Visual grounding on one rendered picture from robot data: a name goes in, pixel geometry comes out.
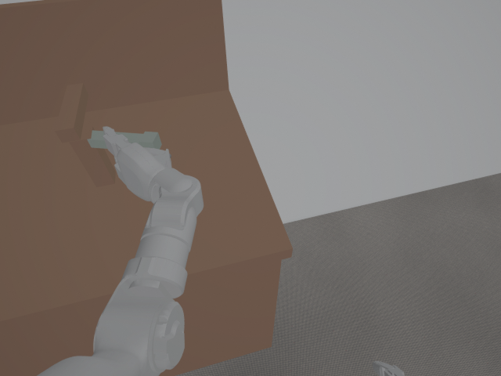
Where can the left robot upper arm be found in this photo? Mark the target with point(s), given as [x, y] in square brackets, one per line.
[136, 336]

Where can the counter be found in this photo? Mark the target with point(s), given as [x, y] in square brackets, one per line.
[69, 225]

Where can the robot left forearm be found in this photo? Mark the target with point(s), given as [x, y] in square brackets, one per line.
[158, 268]

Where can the tap lever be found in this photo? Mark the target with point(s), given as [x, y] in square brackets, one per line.
[148, 139]

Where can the robot left hand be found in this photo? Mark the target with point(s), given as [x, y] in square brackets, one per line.
[135, 165]

